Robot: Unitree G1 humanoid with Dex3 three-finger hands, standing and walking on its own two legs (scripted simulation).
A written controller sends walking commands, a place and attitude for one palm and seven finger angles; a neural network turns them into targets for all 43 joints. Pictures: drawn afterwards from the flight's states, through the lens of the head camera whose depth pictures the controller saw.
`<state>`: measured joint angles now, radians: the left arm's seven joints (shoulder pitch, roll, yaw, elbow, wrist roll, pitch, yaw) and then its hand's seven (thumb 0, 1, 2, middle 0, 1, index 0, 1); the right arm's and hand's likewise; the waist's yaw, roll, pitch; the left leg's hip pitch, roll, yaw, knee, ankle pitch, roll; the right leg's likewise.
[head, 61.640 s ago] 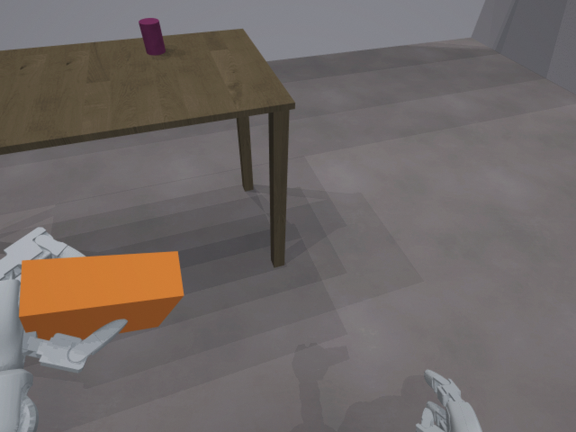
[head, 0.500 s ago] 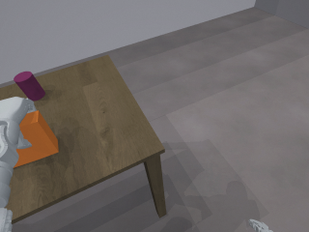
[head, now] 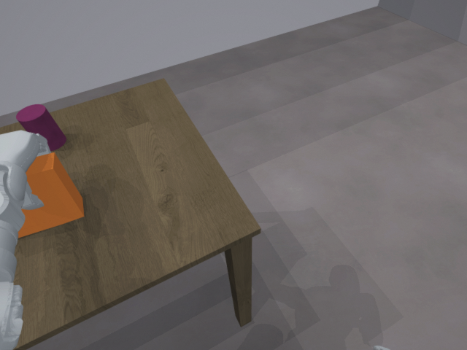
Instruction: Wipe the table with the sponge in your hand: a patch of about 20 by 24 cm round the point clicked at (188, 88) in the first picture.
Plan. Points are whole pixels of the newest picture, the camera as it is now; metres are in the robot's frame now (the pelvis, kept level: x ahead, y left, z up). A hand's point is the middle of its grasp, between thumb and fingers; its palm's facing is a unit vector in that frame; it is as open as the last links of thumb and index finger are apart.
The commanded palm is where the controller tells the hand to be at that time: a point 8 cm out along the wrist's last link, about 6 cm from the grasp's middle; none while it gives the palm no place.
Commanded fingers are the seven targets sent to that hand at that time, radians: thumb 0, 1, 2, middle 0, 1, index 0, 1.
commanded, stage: slide across to the middle lane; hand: left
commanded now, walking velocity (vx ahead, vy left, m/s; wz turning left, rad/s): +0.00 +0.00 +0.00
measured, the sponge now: (37, 205) +0.35 +0.39 +0.05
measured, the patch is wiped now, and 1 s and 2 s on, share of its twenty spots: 0.45 0.60 0.85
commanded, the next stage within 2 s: wipe back along the middle lane in 0.62 s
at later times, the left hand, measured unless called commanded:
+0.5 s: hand (54, 161) +0.40 +0.35 +0.11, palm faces -0.01 -0.02 -1.00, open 9.3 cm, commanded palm +0.38 +0.32 +0.16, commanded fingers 0.00 0.10 1.30 -1.20 -1.60 -1.20 -1.60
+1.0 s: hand (77, 159) +0.41 +0.31 +0.11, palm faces +0.01 -0.02 -1.00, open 9.3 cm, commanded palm +0.37 +0.29 +0.15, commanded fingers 0.00 0.10 1.30 -1.20 -1.60 -1.20 -1.60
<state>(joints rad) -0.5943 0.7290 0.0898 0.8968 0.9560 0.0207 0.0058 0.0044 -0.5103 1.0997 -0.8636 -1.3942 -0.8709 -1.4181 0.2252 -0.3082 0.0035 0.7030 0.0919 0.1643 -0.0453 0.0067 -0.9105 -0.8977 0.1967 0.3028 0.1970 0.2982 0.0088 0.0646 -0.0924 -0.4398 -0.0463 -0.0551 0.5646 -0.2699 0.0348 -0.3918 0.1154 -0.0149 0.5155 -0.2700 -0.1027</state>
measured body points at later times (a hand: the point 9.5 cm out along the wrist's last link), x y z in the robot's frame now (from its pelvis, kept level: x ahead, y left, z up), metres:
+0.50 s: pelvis +0.02 +0.05 +0.01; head +0.04 +0.03 +0.46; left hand +0.40 +0.34 +0.17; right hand +0.20 -0.17 -0.12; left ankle +0.00 +0.11 -0.73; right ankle -0.01 -0.05 -0.73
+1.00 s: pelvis +0.03 +0.04 +0.01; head +0.03 +0.01 +0.46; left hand +0.40 +0.30 +0.16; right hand +0.19 -0.19 -0.12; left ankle +0.00 +0.11 -0.73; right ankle -0.01 -0.05 -0.73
